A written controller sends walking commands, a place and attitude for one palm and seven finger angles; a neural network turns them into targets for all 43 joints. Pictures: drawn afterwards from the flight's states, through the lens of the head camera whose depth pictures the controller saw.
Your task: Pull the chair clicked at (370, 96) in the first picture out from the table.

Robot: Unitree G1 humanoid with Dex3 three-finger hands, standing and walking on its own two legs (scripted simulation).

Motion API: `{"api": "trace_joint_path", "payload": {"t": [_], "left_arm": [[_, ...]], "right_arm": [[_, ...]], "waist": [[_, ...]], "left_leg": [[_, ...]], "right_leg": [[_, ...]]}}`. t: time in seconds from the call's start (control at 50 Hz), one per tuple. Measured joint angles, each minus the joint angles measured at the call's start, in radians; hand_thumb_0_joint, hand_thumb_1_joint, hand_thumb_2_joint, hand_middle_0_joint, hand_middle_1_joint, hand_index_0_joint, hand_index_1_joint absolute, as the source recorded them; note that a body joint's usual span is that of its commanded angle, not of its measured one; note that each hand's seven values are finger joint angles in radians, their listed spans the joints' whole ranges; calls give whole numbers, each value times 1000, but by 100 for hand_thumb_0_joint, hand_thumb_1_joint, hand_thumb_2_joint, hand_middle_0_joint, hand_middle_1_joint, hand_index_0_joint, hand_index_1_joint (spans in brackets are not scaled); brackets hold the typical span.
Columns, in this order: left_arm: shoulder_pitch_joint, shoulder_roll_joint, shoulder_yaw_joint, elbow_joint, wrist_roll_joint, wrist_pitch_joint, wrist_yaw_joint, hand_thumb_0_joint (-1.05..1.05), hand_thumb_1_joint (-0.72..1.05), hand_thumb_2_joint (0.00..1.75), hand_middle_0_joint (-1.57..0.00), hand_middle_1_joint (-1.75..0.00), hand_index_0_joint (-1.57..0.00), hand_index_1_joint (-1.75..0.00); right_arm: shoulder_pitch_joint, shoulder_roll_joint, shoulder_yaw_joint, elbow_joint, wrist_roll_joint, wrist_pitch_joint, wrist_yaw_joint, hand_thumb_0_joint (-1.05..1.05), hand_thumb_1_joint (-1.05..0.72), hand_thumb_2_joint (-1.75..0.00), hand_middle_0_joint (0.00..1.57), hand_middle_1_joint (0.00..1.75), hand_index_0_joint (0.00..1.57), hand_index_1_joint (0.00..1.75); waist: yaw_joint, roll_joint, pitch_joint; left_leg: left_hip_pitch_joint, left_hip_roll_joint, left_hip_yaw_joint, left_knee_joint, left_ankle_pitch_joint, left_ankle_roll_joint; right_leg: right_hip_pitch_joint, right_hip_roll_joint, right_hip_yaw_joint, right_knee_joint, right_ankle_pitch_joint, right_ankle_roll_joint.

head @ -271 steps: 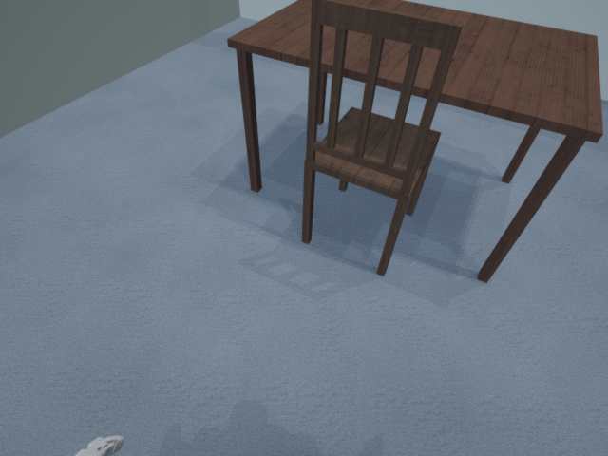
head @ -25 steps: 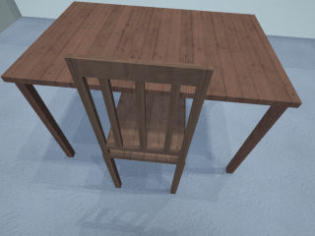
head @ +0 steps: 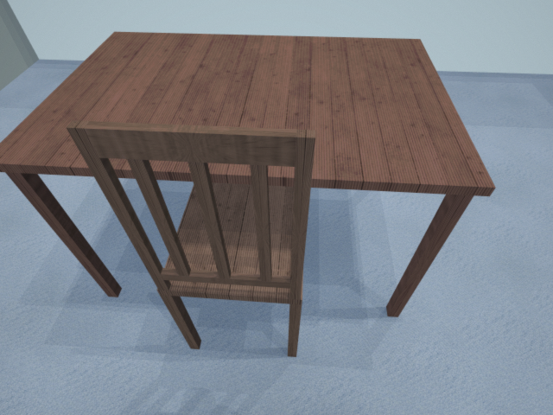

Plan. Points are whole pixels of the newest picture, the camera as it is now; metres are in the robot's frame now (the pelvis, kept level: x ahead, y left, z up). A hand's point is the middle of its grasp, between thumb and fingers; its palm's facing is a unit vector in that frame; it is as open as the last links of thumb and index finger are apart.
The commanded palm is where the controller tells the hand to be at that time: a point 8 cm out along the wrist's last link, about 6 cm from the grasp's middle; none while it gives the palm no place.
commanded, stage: come to a stop and stand still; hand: left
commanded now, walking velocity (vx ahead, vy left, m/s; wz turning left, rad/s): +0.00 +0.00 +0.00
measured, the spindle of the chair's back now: (213, 228) +0.47 +0.16 -0.06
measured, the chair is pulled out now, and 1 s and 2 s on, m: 0.00 0.00 0.00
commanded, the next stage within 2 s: look again from close up in 1.02 s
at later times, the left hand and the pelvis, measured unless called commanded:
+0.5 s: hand out of the picture +0.01 +0.17 -0.18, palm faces +0.06 -0.99 -0.15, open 7.4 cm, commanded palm none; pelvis +0.03 +0.02 +0.00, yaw +0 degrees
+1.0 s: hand out of the picture +0.01 +0.20 -0.17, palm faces +0.06 -0.98 -0.18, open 7.4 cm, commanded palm none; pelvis +0.03 +0.04 +0.00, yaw +0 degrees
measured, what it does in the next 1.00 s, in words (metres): shifts its weight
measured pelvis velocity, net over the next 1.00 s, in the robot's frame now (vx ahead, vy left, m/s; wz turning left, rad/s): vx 0.03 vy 0.04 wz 0.01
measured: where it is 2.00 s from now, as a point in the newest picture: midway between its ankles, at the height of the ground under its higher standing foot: outside the picture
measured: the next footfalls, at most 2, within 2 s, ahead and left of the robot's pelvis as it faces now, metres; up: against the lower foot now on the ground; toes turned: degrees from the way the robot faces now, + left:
none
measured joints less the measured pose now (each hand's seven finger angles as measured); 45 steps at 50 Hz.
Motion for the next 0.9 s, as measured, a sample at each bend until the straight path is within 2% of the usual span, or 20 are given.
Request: {"api": "trace_joint_path", "payload": {"t": [0.2, 0.42, 0.9], "left_arm": [[39, -28, -4, 30, -3, -7, -1, 1, 93, 89, -20, -30, -20, -30], [65, -50, -11, 43, 1, -15, 2, 1, 92, 89, -20, -30, -20, -30], [59, -25, -9, 37, 3, -13, 5, 1, 91, 89, -20, -30, -20, -30]], "right_arm": [[18, 18, 7, 6, 3, -15, -10, 0, -91, -90, 20, 30, 20, 30], [-30, 23, 11, -6, 4, -26, -24, 2, -93, -90, 20, 30, 20, 30], [-26, 15, 17, -11, 8, -38, -19, 1, -92, -90, 20, 30, 20, 30]], "waist": [[4, -1, -1], [20, -14, -16], [18, -20, -12]], "left_leg": [[18, 1, -1, -8, -18, -4], [40, -18, 11, -3, -44, 13], [66, -56, 19, -19, -46, 48]], "right_leg": [[29, 2, 0, -30, -6, 6], [51, -17, 10, -27, -28, 27], [75, -55, 18, -38, -31, 62]]}}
